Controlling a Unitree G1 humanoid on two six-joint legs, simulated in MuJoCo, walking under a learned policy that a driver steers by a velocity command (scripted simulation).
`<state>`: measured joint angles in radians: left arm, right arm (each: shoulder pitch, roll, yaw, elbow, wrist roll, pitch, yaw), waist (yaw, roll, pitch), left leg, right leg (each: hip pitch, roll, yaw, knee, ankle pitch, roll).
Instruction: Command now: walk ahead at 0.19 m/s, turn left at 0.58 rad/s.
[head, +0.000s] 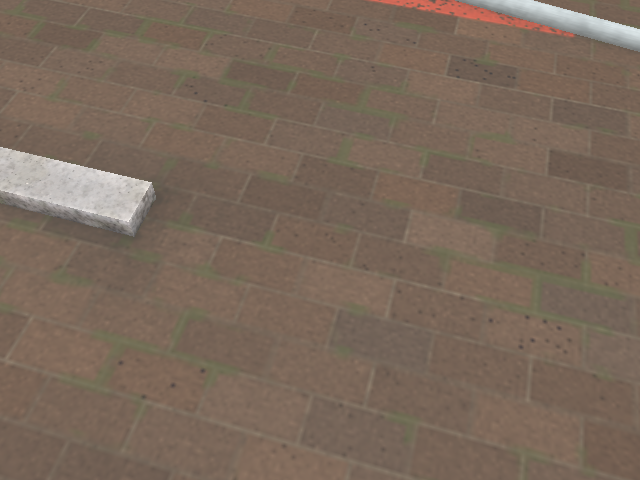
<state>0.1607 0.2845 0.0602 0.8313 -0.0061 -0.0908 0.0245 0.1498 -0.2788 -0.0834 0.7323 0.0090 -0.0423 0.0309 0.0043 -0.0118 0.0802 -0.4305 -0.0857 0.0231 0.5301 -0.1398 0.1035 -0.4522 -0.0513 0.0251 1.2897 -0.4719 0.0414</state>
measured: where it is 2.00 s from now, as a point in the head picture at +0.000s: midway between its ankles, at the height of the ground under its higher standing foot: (227, 342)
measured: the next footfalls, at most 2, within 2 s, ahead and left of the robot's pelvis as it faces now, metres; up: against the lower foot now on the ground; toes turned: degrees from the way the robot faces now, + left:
right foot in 0.40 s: +0.22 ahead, -0.14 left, +0.00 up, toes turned +20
left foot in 0.80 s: +0.14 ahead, +0.12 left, +0.00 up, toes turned +24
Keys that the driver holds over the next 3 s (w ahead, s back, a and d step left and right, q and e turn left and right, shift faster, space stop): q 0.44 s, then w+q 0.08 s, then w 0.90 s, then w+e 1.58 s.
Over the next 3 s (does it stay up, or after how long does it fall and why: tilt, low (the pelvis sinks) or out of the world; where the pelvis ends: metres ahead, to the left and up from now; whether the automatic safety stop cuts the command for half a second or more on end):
stays up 1.23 0.18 0.01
